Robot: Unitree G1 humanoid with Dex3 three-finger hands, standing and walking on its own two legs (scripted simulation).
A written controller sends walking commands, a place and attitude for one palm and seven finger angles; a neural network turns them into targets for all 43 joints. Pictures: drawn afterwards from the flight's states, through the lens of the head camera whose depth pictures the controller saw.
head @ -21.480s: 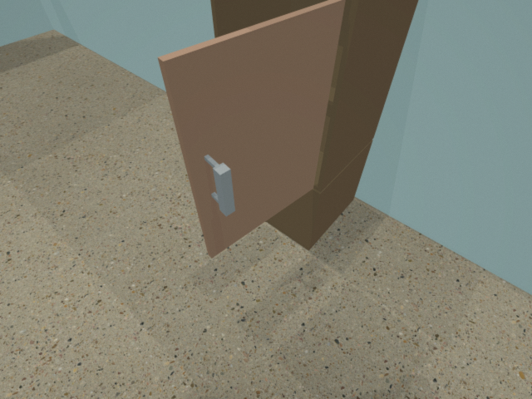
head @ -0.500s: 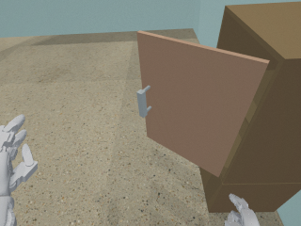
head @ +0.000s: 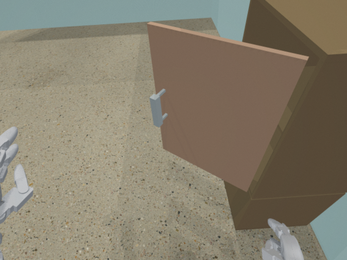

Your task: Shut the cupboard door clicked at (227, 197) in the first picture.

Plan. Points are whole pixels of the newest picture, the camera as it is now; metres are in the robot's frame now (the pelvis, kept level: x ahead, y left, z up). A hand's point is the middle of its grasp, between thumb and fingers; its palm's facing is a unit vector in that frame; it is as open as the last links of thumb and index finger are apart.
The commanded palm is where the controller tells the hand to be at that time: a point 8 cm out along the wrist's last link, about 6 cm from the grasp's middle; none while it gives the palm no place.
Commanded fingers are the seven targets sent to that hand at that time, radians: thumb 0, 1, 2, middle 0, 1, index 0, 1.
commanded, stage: step back with the hand held close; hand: left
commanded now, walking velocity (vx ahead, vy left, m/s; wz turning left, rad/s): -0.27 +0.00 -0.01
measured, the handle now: (160, 107) +0.63 +0.10 -0.04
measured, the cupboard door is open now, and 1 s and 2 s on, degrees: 53 53 53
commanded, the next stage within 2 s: stop stepping back and stand still in 1.34 s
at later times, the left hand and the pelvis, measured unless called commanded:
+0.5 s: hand out of the picture +0.13 +0.29 +0.15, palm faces +0.45 -0.76 -0.47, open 7.4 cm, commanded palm +0.06 +0.32 +0.18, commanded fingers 0.00 0.90 0.90 -0.20 -0.30 -0.20 -0.30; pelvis -0.07 +0.02 -0.01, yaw +1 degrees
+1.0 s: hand out of the picture +0.06 +0.29 +0.16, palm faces +0.47 -0.77 -0.43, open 7.4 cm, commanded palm +0.00 +0.32 +0.18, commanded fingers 0.00 0.90 0.90 -0.20 -0.30 -0.20 -0.30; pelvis -0.12 +0.02 -0.02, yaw +3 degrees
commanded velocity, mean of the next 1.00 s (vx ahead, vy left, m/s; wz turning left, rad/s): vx -0.33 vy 0.00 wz -0.02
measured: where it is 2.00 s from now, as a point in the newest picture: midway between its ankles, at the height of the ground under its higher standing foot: outside the picture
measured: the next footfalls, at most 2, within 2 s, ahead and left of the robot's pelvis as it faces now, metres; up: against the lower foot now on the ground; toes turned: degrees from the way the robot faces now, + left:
right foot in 1.34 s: -0.26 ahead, -0.12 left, +0.00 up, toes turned +1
left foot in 1.72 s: -0.19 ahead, +0.17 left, +0.00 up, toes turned -2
